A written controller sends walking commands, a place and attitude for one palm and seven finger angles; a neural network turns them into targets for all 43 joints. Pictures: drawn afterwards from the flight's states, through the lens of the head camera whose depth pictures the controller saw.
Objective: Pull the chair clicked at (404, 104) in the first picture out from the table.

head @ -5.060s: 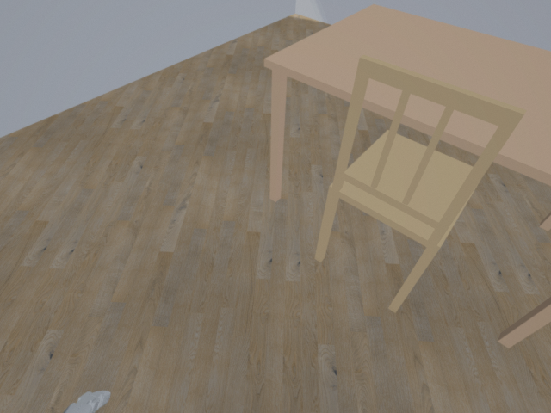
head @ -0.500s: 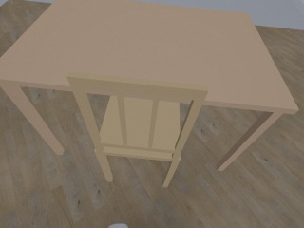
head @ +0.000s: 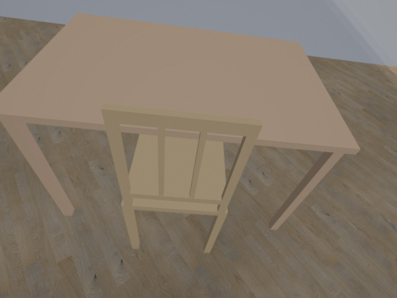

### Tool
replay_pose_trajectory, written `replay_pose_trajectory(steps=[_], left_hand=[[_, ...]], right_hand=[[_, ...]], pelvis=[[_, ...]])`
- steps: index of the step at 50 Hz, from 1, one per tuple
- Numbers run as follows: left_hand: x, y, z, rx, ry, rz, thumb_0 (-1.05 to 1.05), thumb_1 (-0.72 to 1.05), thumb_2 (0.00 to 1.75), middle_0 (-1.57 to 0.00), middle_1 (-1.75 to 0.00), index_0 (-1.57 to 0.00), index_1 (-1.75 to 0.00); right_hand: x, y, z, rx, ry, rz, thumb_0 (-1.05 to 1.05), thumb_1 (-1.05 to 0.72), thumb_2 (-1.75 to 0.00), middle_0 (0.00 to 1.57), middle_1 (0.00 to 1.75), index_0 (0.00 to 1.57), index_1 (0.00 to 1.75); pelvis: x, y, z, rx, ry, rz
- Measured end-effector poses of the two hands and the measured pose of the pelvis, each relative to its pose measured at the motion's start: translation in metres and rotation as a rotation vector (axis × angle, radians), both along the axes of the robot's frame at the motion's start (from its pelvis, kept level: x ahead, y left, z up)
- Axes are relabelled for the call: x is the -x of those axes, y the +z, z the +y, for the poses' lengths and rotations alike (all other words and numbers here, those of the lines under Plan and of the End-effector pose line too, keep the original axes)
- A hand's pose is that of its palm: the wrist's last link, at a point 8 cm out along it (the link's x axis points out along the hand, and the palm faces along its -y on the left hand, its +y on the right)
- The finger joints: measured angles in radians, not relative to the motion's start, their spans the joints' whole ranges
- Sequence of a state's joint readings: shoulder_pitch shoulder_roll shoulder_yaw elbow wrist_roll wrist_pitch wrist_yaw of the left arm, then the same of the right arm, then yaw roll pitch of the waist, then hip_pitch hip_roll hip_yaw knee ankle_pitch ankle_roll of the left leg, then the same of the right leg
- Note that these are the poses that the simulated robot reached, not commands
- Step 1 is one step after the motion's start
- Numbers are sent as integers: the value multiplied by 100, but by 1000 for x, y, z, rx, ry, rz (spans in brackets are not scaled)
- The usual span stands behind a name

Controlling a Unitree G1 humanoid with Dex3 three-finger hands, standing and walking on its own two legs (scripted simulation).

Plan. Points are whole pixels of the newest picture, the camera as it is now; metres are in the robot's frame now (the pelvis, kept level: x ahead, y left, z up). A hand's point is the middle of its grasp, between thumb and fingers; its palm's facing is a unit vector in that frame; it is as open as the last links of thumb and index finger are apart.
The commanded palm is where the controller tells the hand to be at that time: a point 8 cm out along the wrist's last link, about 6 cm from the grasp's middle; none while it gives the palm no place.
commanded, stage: come to a stop and stand still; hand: left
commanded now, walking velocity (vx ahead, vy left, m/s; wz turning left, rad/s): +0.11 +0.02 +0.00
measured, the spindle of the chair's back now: (161, 165) +0.48 +0.12 -0.09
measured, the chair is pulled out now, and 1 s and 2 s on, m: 0.00 0.00 0.00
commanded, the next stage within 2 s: look again from close up in 0.72 s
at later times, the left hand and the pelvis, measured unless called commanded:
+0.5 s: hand out of the picture -0.06 +0.06 -0.17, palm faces +0.12 -0.98 -0.17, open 7.4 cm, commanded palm none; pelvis -0.01 -0.07 +0.00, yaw +1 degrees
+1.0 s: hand out of the picture -0.03 +0.13 -0.19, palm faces +0.01 -0.98 -0.19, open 7.4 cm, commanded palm none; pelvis -0.02 -0.03 -0.02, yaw +0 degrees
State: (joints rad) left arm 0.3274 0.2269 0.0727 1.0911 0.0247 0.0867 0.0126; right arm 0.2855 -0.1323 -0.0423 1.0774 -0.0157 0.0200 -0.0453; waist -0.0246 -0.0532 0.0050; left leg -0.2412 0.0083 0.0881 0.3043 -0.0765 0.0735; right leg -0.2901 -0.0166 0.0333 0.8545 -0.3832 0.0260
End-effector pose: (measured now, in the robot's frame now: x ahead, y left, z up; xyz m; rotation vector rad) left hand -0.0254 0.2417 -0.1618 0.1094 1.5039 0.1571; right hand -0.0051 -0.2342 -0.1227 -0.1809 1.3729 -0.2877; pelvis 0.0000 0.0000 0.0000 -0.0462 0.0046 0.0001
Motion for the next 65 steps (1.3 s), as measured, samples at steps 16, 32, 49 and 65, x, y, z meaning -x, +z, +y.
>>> replay_pose_trajectory(steps=[16,32,49,65], left_hand=[[45,30,-92,-52,49,-27,1,90,90,-20,-30,-20,-30],[43,6,-140,55,100,19,1,90,90,-20,-30,-20,-30],[13,-1,-68,-16,-35,-76,1,90,90,-20,-30,-20,-30],[-7,4,0,-32,-72,-152,1,91,90,-20,-30,-20,-30]], right_hand=[[67,-40,-24,-219,-32,124,1,-91,-90,19,30,20,30],[3,-44,-44,-125,75,85,3,-94,-90,20,30,20,30],[-17,-30,-31,-62,49,-99,1,-93,-90,19,30,20,30],[46,-33,38,-126,51,21,1,-91,-90,20,30,20,30]], pelvis=[[16,2,-56,-99,2,5],[2,-12,-67,-53,24,18],[20,-15,-37,-17,-12,-2],[32,-13,16,-38,-13,-7]])
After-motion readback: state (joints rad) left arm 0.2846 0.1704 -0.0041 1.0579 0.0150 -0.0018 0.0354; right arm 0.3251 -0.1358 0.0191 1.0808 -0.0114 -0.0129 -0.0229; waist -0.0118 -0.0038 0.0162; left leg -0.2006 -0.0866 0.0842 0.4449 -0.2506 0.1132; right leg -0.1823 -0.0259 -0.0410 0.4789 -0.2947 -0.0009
